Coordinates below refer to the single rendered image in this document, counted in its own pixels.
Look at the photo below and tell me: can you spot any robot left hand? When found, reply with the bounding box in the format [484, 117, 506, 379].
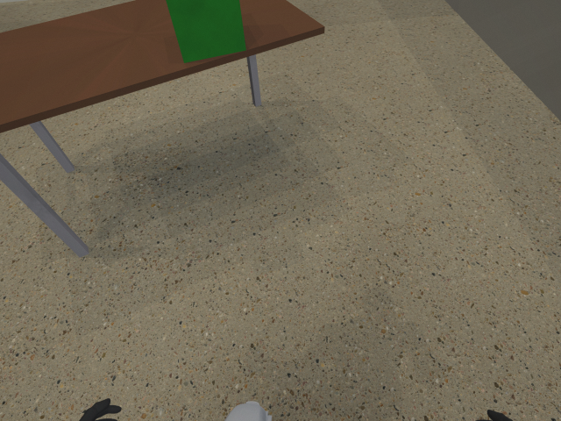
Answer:
[79, 398, 122, 421]

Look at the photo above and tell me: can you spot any table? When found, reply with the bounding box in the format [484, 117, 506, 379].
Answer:
[0, 0, 324, 258]

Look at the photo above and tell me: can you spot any carton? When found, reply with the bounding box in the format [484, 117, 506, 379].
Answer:
[166, 0, 246, 63]

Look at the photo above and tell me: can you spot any left robot thigh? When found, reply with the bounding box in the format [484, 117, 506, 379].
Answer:
[224, 403, 272, 421]

